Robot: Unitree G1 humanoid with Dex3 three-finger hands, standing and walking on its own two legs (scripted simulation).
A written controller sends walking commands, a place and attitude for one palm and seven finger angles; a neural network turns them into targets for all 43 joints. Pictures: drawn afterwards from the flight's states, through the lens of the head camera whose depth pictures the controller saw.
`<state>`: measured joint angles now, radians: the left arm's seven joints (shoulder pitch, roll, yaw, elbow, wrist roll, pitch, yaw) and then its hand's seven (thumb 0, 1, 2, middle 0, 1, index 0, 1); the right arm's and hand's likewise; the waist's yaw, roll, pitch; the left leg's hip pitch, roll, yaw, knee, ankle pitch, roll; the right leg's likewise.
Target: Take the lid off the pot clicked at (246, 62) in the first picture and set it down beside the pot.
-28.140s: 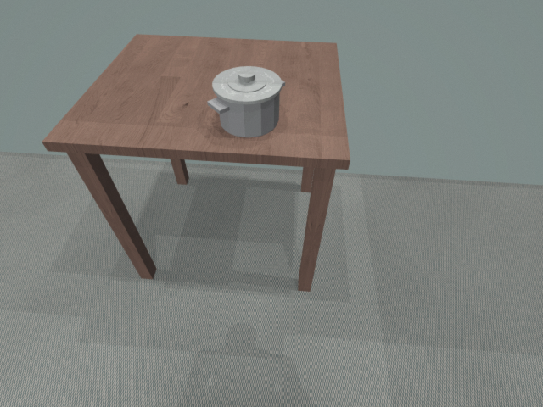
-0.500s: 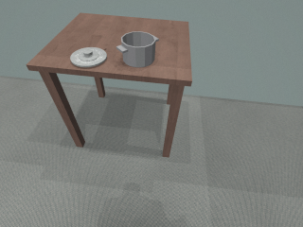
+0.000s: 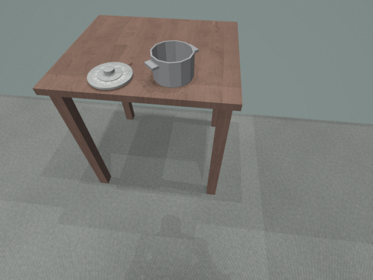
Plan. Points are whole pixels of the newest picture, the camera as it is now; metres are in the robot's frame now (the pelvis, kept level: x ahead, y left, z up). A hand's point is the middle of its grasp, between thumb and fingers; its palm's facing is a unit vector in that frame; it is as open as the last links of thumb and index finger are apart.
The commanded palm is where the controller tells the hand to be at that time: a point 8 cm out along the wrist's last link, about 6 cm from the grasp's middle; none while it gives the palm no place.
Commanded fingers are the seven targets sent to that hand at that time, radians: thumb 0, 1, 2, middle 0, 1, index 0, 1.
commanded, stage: stop stepping back and stand still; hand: left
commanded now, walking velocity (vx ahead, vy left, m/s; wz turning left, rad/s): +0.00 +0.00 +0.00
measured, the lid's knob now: (108, 70) +0.79 +0.34 +0.00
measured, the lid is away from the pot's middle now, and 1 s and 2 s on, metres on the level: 0.24 0.24 0.24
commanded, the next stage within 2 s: let the arm hang, fingers relaxed in 0.22 s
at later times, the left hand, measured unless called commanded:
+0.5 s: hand out of the picture +0.03 +0.16 -0.17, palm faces +0.01 -0.98 -0.21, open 7.4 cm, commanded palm none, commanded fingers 0.00 0.90 0.90 -0.20 -0.30 -0.20 -0.30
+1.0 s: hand out of the picture +0.02 +0.15 -0.17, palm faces +0.02 -0.98 -0.19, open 7.4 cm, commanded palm none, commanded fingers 0.00 0.90 0.90 -0.20 -0.30 -0.20 -0.30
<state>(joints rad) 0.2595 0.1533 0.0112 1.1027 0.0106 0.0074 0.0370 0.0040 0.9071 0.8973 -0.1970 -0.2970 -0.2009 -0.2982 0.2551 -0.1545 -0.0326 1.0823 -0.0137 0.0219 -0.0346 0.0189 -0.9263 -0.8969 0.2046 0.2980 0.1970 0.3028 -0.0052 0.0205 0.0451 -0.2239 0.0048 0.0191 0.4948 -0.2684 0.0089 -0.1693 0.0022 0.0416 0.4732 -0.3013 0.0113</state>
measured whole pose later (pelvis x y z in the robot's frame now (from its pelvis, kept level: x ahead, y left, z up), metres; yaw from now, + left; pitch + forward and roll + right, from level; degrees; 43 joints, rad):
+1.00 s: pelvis +0.01 -0.02 +0.00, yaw -2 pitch -1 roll +0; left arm 0.28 0.14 0.02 1.12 0.01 0.00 0.04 0.00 0.91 0.90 -0.20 -0.30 -0.20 -0.30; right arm 0.27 -0.13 -0.04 1.11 -0.01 0.02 -0.04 0.01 -0.91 -0.90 0.20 0.30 0.19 0.30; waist -0.01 0.00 0.04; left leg -0.16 0.04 0.03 0.46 -0.28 -0.02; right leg -0.12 0.04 0.06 0.44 -0.30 -0.02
